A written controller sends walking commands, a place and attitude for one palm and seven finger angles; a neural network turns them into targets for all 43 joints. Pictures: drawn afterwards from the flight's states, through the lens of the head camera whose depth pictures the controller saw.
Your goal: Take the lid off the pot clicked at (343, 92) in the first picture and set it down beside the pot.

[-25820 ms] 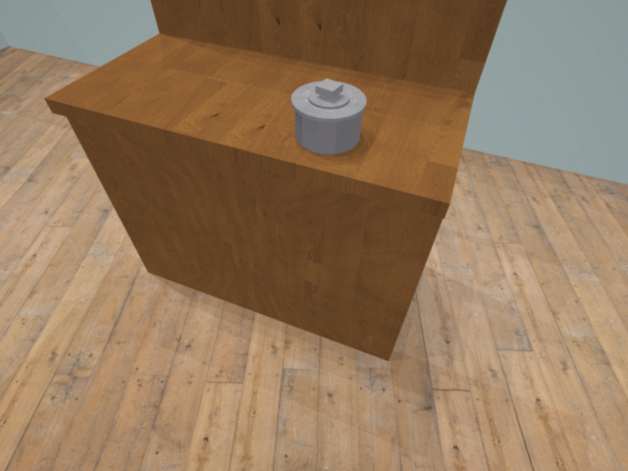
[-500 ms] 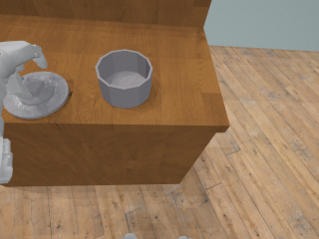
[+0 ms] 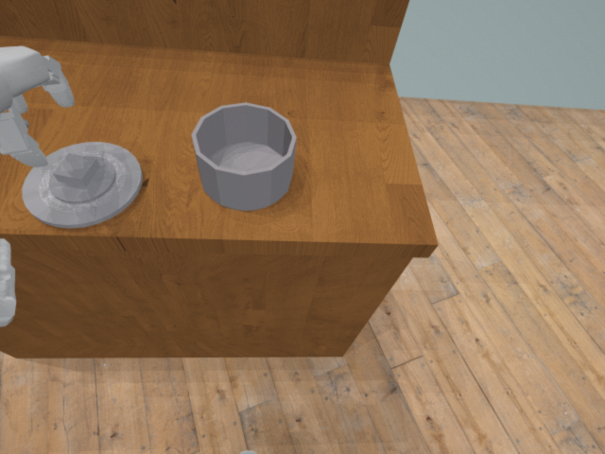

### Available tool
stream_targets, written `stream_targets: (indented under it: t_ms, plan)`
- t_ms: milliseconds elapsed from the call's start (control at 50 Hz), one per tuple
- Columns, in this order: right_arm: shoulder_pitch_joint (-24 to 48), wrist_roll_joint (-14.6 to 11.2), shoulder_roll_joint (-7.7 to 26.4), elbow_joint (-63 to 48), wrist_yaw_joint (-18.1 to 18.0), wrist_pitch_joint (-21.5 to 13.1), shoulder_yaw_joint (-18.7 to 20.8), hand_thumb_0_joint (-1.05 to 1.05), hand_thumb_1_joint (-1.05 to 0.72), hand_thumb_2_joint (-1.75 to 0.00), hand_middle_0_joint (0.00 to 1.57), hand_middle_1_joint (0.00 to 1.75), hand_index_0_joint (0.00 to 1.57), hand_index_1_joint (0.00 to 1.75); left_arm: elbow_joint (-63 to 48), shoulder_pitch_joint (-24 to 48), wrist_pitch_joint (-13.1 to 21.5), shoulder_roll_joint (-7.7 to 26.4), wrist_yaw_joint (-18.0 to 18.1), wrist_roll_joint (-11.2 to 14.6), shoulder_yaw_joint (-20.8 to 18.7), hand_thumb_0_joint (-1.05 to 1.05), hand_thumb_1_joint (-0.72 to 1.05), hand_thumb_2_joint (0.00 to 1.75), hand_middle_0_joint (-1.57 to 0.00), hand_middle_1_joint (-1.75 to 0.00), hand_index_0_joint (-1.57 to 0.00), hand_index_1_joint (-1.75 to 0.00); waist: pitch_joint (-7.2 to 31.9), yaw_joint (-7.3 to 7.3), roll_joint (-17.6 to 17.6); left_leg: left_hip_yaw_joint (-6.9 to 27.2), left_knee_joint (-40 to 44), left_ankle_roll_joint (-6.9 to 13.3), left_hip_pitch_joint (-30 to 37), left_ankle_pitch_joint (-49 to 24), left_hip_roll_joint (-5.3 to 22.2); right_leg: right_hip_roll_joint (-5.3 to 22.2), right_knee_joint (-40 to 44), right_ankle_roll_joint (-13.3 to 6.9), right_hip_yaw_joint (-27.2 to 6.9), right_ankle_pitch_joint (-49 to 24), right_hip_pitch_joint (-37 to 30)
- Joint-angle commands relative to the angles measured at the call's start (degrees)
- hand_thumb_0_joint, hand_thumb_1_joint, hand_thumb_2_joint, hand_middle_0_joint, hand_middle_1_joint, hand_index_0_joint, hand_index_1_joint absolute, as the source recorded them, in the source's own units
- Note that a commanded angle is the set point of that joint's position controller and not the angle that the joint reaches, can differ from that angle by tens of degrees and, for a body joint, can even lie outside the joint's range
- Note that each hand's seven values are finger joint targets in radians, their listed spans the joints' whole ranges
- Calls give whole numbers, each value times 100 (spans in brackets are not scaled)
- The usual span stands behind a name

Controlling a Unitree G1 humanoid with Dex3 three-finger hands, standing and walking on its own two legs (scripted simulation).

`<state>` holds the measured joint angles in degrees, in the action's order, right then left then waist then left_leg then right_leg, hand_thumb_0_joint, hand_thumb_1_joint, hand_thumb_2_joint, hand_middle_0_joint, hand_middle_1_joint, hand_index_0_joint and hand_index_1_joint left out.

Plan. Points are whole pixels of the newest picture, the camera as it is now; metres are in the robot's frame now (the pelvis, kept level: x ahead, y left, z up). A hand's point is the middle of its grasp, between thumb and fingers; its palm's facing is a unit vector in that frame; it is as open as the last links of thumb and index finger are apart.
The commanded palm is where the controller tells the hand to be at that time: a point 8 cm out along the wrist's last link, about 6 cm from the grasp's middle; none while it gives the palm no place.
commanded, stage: raise the empty hand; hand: left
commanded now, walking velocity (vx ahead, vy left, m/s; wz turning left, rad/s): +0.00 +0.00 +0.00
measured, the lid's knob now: (77, 169) +0.50 +0.29 +0.05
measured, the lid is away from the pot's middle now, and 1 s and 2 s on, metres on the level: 0.23 0.23 0.23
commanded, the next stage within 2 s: draw the hand back to the body in 0.70 s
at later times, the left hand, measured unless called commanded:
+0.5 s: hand out of the picture +0.49 +0.32 +0.20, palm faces -0.30 -0.13 -0.94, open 11.0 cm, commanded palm +0.50 +0.30 +0.28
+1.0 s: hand out of the picture +0.48 +0.30 +0.22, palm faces -0.27 -0.11 -0.96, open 11.0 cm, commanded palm +0.47 +0.29 +0.28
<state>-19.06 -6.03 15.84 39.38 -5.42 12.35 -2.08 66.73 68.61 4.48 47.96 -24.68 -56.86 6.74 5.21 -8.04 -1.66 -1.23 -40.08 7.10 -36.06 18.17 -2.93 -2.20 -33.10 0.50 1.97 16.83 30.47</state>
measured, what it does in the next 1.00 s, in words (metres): stands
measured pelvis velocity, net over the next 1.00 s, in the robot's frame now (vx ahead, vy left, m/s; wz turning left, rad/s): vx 0.00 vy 0.00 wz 0.03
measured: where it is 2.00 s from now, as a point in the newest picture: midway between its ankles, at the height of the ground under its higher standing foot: outside the picture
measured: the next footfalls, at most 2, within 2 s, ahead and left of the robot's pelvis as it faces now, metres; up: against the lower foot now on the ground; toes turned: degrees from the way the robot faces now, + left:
none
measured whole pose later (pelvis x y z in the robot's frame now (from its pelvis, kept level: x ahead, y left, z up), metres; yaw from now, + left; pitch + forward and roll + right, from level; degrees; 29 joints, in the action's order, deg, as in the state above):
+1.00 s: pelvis +0.00 +0.00 +0.01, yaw +2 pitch +12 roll -3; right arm -18.6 -5.3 16.0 39.0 -3.4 11.6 -1.8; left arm 63.7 73.8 -1.7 46.6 -27.1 -56.8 8.4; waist 5.2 -7.7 -1.8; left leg -0.4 -33.7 6.8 -30.3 15.3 -4.4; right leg -1.1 -28.7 0.2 1.9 15.4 25.4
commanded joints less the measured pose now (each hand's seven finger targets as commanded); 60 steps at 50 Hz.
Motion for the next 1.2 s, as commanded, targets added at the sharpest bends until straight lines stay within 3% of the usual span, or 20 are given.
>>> stream_targets:
  t_ms: [0,60,80,140,220,280,300,380,440,520,580,640,680,780,860,940,1020,1060,1080,1180]
  plan:
    - [-577,59,1108,-340,-80,-100,392,0,-90,-90,20,30,20,30,-1514,3266,4,1394,160,37,-292,0,-6,76,-40,-77,-40,-77,2595,-64,-1043,855,365,-526,3313,-2930,342,-297,342,-289,113,-894,494]
    - [-618,77,1090,-335,-75,-130,417,0,-90,-90,20,30,20,30,-1651,3241,67,1365,92,121,-358,0,-6,76,-40,-77,-40,-77,2778,-48,-1112,959,298,-639,3763,-3769,382,-331,348,-280,161,-1008,617]
    - [-625,94,1095,-303,-63,-119,422,0,-90,-90,20,30,20,30,-1465,3211,39,1567,84,87,-511,0,-6,76,-40,-77,-40,-77,2679,-50,-954,940,311,-609,3627,-3563,384,-335,372,-253,129,-947,562]
    - [-585,16,1133,-226,-50,-121,354,0,-90,-90,20,30,20,30,-489,2799,-169,1059,20,138,-40,0,-6,76,-40,-77,-40,-77,1732,-129,-365,768,490,-437,2726,-2369,301,-307,455,-261,165,-719,571]
    - [-579,55,1133,-278,-10,-127,367,0,-90,-90,20,30,20,30,-1134,3456,-236,1307,94,-68,-135,0,-6,76,-40,-77,-40,-77,2236,-36,-1015,903,493,-568,3224,-2934,341,-303,431,-310,145,-788,557]
    - [-541,92,1101,-358,-13,-156,385,0,-90,-90,20,30,20,30,-1828,3940,-158,1686,71,-38,-415,0,-6,76,-40,-77,-40,-77,2886,-24,-1169,957,458,-615,3690,-3560,383,-291,463,-272,88,-1030,288]
    - [-562,106,1057,-386,-9,-185,401,0,-90,-90,20,30,20,30,-1746,3832,-161,1580,61,-52,-388,0,-6,76,-40,-77,-40,-77,2951,-14,-1243,988,393,-631,3866,-3937,354,-302,450,-288,94,-1150,298]
    - [-536,81,1100,-324,23,-145,382,0,-90,-90,20,30,20,30,-1179,3482,-288,1470,-35,25,-305,0,-6,76,-40,-77,-40,-77,2465,-35,-829,923,499,-611,3493,-3615,373,-295,511,-242,140,-1010,341]
    - [-522,46,1124,-272,76,-137,367,0,-90,-90,20,30,20,30,-798,3398,-470,973,-69,29,98,0,-6,76,-40,-77,-40,-77,1932,-77,-681,947,601,-584,3245,-3145,381,-296,563,-267,196,-761,570]
    - [-476,133,1052,-390,148,-164,431,0,-90,-90,20,30,20,30,-1864,4100,-444,1193,-54,-64,-120,0,-6,76,-40,-77,-40,-77,2827,-13,-1280,1168,489,-738,4192,-4355,426,-291,549,-292,138,-946,528]
    - [-446,100,1057,-344,130,-158,385,0,-90,-90,20,30,20,30,-1171,3625,-538,1275,-118,-8,-202,0,-6,76,-40,-77,-40,-77,2431,-33,-652,1024,557,-625,3691,-3847,371,-284,618,-244,120,-930,302]
    - [-409,21,1104,-269,122,-148,320,0,-90,-90,20,30,20,30,-368,3197,-753,693,-150,77,305,0,-6,76,-40,-77,-40,-77,1614,-80,-75,845,774,-470,2825,-2547,301,-243,652,-244,182,-728,235]
    - [-356,8,1136,-235,146,-148,333,0,-90,-90,20,30,20,30,-686,3629,-816,464,-134,54,498,0,-6,76,-40,-77,-40,-77,1697,-84,-345,957,851,-516,3059,-2514,369,-220,653,-254,188,-608,426]
    - [-358,83,1094,-300,53,-300,349,0,-90,-90,20,30,20,30,-1680,4666,-649,1220,-2,-96,33,0,-6,76,-40,-77,-40,-77,2740,-70,-881,1044,816,-537,3722,-2754,339,-219,702,-275,73,-731,137]
    - [-335,97,1016,-397,67,-320,342,0,-90,-90,20,30,20,30,-1439,3748,-535,1261,-15,-79,-171,0,-6,76,-40,-77,-40,-77,2566,58,-924,991,744,-633,3696,-3425,295,-229,642,-321,132,-913,20]
    - [-165,98,997,-550,177,-181,337,0,-90,-90,20,30,20,30,-1149,2749,-641,954,-59,7,-83,0,-6,76,-40,-77,-40,-77,1983,135,-630,839,764,-563,3234,-3220,251,-215,639,-306,146,-936,-54]
    - [64,80,962,-784,205,-77,329,0,-90,-90,20,30,20,30,-2004,2523,-580,1183,-64,119,-305,0,-6,76,-40,-77,-40,-77,2305,230,-401,724,761,-436,3174,-3396,225,-158,614,-282,75,-1355,-629]
    - [210,76,959,-884,216,-49,371,0,-90,-90,20,30,20,30,-2862,2782,-526,1275,-71,228,-399,0,-6,76,-40,-77,-40,-77,2554,213,-699,794,757,-468,3542,-3793,251,-143,642,-309,88,-1425,-610]
    - [229,98,934,-922,228,-75,387,0,-90,-90,20,30,20,30,-3159,2765,-510,1616,-45,226,-709,0,-6,76,-40,-77,-40,-77,2794,268,-787,840,762,-457,3723,-3821,255,-150,659,-285,25,-1397,-722]
    - [533,46,910,-1028,233,-18,296,0,-90,-90,20,30,20,30,-3019,1506,-515,1873,-74,405,-1086,0,-6,76,-40,-77,-40,-77,2190,441,-524,703,912,-397,3140,-3424,236,-80,661,-287,44,-1454,-1094]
